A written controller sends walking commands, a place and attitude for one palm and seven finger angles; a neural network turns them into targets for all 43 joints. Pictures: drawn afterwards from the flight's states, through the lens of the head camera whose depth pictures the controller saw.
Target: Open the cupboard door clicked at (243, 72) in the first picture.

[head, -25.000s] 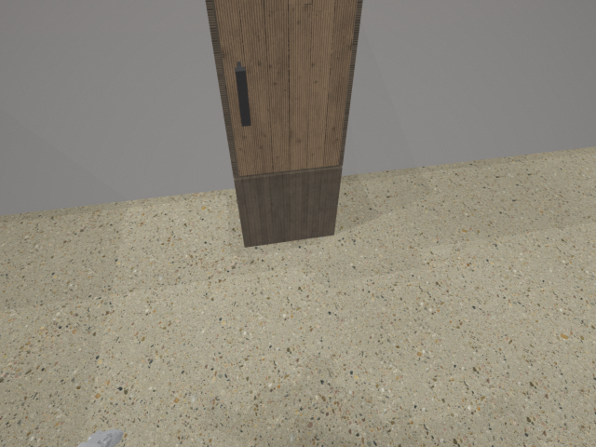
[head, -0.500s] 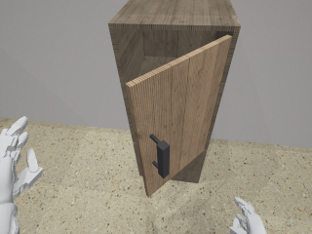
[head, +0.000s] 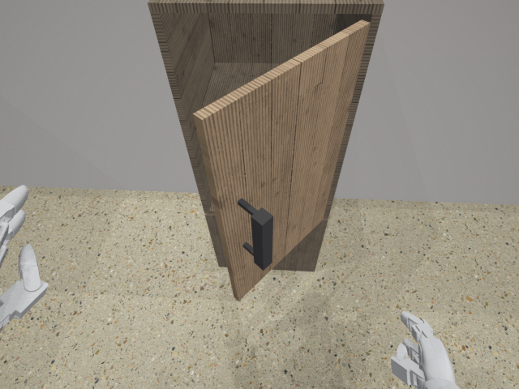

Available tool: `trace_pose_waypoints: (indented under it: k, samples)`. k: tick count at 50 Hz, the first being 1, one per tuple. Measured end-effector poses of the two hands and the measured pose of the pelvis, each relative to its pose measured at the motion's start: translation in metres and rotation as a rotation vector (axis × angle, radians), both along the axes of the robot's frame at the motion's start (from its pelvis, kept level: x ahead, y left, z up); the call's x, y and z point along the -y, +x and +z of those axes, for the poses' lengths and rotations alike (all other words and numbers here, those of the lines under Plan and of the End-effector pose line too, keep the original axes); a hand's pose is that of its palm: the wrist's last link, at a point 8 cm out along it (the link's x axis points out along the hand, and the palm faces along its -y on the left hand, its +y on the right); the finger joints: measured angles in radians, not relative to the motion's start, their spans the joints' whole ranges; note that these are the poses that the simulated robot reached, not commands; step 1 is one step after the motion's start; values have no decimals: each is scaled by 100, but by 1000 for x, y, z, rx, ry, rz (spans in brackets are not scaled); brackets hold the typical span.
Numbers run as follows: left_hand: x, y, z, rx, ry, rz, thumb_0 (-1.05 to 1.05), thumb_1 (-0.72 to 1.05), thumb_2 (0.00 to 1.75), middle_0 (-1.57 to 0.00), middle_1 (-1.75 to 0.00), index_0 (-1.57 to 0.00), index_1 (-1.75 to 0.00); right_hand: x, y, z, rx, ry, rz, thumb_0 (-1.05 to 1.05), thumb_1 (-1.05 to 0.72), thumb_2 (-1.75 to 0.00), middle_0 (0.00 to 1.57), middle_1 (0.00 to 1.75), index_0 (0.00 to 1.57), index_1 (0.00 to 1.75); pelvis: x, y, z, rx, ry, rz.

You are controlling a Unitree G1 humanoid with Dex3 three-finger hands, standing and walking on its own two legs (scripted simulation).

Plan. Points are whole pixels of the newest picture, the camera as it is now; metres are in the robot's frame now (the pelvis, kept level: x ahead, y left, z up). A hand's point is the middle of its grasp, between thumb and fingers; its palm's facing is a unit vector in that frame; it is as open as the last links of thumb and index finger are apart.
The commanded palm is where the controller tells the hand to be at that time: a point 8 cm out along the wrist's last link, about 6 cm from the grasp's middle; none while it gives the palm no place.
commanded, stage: step back with the hand held close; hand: left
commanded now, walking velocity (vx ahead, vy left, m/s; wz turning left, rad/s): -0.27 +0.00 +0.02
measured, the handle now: (254, 234) +0.39 +0.04 -0.03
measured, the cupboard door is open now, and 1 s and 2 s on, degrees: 49 49 49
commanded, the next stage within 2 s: stop stepping back and stand still in 0.88 s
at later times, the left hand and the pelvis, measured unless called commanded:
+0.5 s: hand out of the picture +0.11 +0.27 +0.16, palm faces +0.48 -0.75 -0.46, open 7.4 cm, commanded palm +0.04 +0.31 +0.17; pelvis -0.09 +0.01 -0.02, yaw +2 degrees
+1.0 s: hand out of the picture +0.02 +0.29 +0.15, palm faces +0.42 -0.75 -0.51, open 7.4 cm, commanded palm -0.06 +0.31 +0.17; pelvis -0.18 +0.00 -0.01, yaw +4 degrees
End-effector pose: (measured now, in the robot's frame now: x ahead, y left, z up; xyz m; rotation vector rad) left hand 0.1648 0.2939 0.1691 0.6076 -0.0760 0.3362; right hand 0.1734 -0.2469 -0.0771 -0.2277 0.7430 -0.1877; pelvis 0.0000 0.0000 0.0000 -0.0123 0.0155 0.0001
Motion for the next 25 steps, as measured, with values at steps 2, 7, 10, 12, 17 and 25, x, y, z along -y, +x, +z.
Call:
trace_pose_waypoints:
  k: [2, 7, 10, 12, 17, 25]
  samples:
    - [-6, -8, 1, 14, 7, 3, 1, 89, 90, -22, -30, -21, -30, -3, -8, 2, -5, -10, -3, 1, -90, -90, 20, 30, 20, 30, -2, -7, -1, 4, 1, 0]
    - [-18, -31, 4, 78, 14, 18, 1, 89, 90, -22, -30, -21, -30, -13, -27, 6, 8, -26, 19, 1, -90, -90, 20, 30, 20, 30, -8, -27, -4, 20, 3, 3]
    - [-21, -47, 4, 115, 23, 26, 1, 89, 90, -22, -30, -21, -30, -20, -37, 7, 31, -27, 42, 1, -90, -90, 20, 30, 21, 30, -10, -40, -7, 32, 6, 7]
    - [-21, -58, 4, 135, 32, 36, 1, 89, 90, -22, -30, -21, -30, -24, -44, 6, 47, -23, 58, 1, -90, -90, 20, 30, 21, 30, -10, -48, -10, 41, 7, 11]
    - [-20, -83, 0, 181, 41, 67, 1, 89, 90, -22, -30, -21, -30, -28, -61, -3, 62, -10, 94, 1, -90, -90, 21, 30, 21, 30, -7, -66, -19, 56, 1, 26]
    - [-12, -100, 4, 248, 13, 29, 1, 89, 90, -22, -30, -21, -30, -23, -99, -11, 7, -30, 95, 1, -90, -90, 21, 30, 21, 30, -5, -93, -20, 37, -4, 37]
